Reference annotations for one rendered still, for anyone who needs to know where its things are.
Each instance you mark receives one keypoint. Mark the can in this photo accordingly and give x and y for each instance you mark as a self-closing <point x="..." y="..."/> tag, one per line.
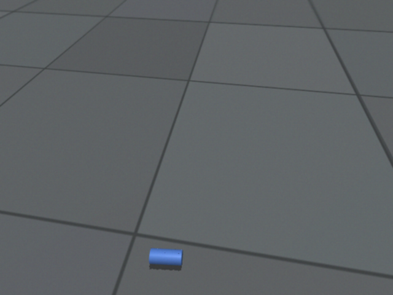
<point x="165" y="256"/>

